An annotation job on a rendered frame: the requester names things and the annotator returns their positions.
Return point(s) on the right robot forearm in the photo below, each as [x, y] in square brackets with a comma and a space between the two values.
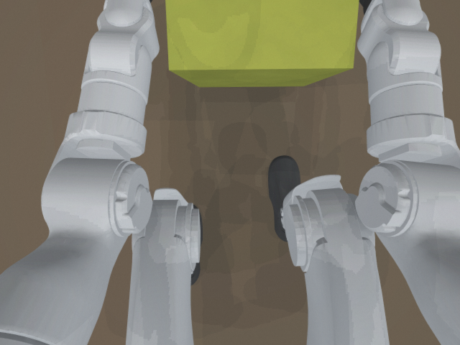
[405, 86]

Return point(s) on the robot left upper arm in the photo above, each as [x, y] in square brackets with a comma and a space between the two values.
[55, 294]

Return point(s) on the carton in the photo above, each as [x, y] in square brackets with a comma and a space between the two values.
[260, 43]

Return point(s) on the right robot thigh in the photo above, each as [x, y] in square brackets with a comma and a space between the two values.
[345, 303]

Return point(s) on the left robot thigh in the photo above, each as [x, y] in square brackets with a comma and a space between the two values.
[159, 299]

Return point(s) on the left robot forearm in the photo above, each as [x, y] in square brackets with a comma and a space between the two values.
[115, 87]

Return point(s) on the robot thigh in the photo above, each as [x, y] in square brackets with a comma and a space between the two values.
[345, 303]
[159, 299]

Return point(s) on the robot right upper arm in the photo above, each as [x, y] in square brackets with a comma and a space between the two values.
[414, 208]

